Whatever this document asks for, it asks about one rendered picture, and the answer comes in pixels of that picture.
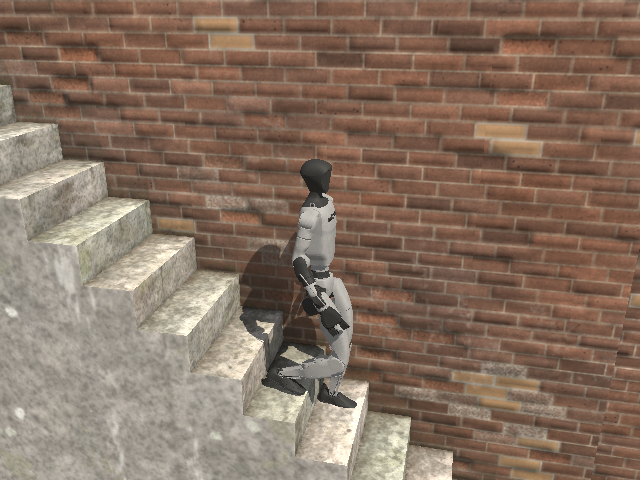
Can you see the stairs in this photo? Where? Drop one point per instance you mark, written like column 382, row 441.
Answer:
column 119, row 360

